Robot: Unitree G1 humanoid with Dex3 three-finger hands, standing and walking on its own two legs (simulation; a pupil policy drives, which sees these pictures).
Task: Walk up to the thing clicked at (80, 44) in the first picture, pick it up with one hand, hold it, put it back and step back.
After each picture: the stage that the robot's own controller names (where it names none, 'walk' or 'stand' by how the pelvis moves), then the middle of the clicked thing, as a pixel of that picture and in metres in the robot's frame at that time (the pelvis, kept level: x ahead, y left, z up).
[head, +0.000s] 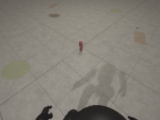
stand; (80, 46) +1.40 +0.23 -0.65
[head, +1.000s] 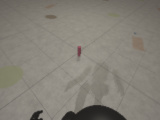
walk; (79, 51) +1.26 +0.18 -0.65
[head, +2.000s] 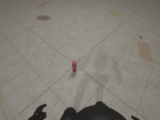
walk; (74, 66) +0.79 +0.22 -0.64
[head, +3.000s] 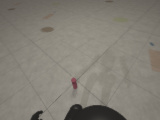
walk; (74, 83) +0.54 +0.25 -0.63
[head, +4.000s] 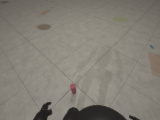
stand; (73, 89) +0.43 +0.21 -0.64
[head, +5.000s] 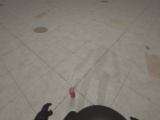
stand; (72, 93) +0.39 +0.21 -0.65
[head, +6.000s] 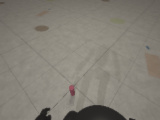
stand; (72, 90) +0.42 +0.22 -0.66
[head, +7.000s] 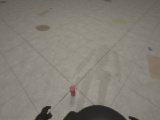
stand; (72, 91) +0.41 +0.21 -0.66
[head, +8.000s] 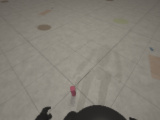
stand; (73, 91) +0.41 +0.20 -0.66
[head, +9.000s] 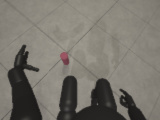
go down; (65, 59) +0.47 +0.22 -0.38
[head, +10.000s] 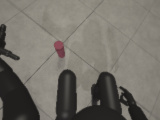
go down; (60, 50) +0.49 +0.24 -0.26
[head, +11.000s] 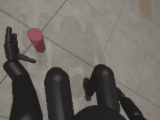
close in; (38, 43) +0.48 +0.28 -0.18
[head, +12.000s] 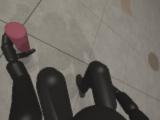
close; (21, 41) +0.47 +0.30 -0.16
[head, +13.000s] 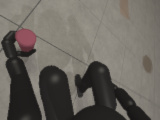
lift; (26, 44) +0.43 +0.28 -0.17
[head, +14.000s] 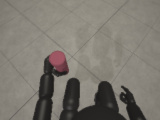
lift; (61, 65) +0.33 +0.19 +0.01
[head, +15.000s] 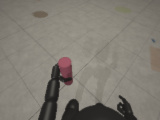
hold; (66, 73) +0.30 +0.16 +0.02
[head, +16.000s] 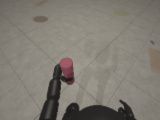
hold; (68, 73) +0.31 +0.16 +0.02
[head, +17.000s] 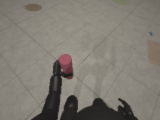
crouch; (67, 68) +0.35 +0.16 -0.01
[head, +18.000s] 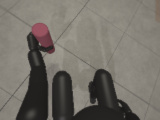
lower; (46, 42) +0.49 +0.24 -0.05
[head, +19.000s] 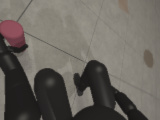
lower; (16, 40) +0.47 +0.29 -0.16
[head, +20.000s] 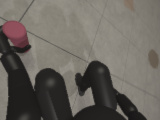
lower; (20, 40) +0.46 +0.29 -0.17
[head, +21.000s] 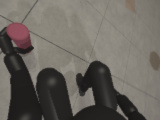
lower; (23, 42) +0.45 +0.29 -0.17
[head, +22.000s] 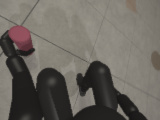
lower; (24, 44) +0.44 +0.28 -0.17
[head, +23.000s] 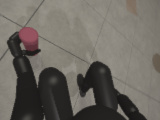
draw back; (31, 44) +0.44 +0.26 -0.16
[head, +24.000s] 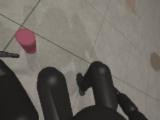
rise; (28, 44) +0.44 +0.27 -0.17
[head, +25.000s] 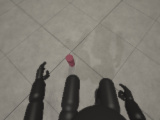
walk; (70, 61) +0.46 +0.20 -0.36
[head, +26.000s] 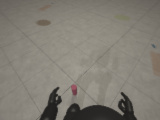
stand; (74, 90) +0.40 +0.16 -0.59
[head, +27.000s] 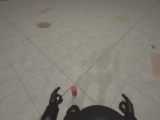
stand; (74, 91) +0.40 +0.18 -0.60
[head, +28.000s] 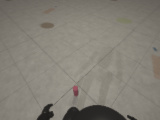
stand; (75, 91) +0.40 +0.17 -0.64
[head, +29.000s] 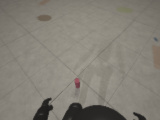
walk; (77, 83) +0.45 +0.15 -0.64
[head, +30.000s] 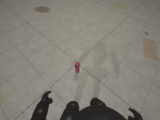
walk; (77, 67) +0.68 +0.14 -0.64
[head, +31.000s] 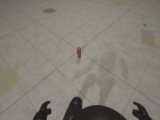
stand; (79, 52) +1.02 +0.24 -0.62
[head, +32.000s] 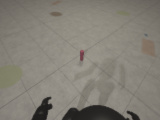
stand; (81, 55) +1.07 +0.15 -0.65
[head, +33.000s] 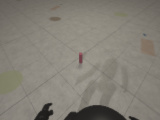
stand; (80, 58) +1.06 +0.18 -0.66
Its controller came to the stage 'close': yes
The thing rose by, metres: 0.69
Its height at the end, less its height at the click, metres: +0.00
